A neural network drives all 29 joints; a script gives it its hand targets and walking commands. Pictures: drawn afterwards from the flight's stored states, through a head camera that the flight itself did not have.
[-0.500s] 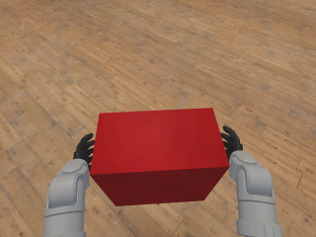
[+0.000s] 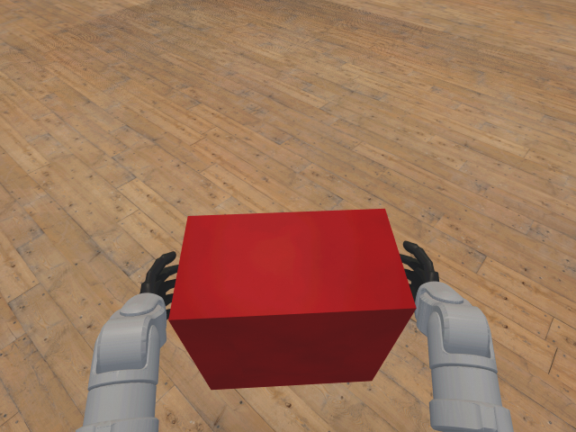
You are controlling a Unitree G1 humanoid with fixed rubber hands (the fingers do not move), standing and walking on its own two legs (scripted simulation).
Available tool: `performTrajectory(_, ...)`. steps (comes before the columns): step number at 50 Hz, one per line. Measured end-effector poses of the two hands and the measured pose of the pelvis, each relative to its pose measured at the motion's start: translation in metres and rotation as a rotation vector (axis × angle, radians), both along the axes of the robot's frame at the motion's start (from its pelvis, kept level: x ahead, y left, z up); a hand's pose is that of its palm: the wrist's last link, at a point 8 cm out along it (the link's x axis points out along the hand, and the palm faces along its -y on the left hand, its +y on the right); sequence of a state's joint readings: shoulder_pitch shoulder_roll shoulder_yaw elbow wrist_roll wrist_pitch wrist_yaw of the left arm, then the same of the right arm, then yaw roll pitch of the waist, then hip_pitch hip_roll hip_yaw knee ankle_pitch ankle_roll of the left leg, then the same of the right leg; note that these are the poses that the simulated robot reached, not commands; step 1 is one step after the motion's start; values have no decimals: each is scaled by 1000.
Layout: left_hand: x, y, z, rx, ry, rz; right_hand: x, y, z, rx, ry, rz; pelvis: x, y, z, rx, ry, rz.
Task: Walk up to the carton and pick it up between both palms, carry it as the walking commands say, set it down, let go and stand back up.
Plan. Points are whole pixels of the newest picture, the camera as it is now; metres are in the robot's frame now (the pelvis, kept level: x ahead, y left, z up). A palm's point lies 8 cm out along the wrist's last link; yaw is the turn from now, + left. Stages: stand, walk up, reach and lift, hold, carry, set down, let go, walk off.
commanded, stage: carry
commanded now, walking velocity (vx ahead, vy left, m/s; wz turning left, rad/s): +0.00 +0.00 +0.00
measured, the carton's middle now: (290, 307) +0.32 +0.00 -0.03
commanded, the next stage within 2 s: none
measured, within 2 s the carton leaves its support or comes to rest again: neither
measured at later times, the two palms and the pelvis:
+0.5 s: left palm (173, 298) +0.29 +0.17 +0.04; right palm (437, 293) +0.30 -0.21 +0.04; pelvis +0.02 -0.02 +0.00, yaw +0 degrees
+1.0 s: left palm (173, 303) +0.28 +0.16 +0.04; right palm (443, 297) +0.28 -0.21 +0.05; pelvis +0.01 -0.02 +0.00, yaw +0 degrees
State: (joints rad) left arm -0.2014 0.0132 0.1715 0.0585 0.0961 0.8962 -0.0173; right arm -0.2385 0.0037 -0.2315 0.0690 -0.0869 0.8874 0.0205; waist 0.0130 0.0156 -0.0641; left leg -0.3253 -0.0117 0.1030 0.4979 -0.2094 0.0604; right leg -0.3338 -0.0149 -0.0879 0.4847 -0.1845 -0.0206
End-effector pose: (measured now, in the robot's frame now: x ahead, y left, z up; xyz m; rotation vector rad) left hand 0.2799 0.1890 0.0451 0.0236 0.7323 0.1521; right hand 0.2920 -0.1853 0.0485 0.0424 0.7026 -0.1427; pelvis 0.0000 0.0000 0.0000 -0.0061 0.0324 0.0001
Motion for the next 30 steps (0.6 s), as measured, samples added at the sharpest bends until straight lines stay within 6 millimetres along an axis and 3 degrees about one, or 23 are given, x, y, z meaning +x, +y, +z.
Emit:
performTrajectory(7, 14, -8, 7, -29, -46, 23, 12, -8, 8, 31, -47, -41, 9, -4, 0, 2, 12, -1)
performTrajectory(15, 13, -15, 8, -33, -50, 34, 6, -15, 4, 45, -49, -53, 29, -10, -1, 4, 1, -3)
performTrajectory(23, 11, -23, -7, 6, -14, -10, 4, -23, -10, 20, -15, -34, 25, -16, -1, 3, -3, -5)
performTrajectory(30, 13, -25, -1, 13, -42, -12, 6, -26, -6, 17, -45, -30, 14, -19, -1, 0, 1, -5)
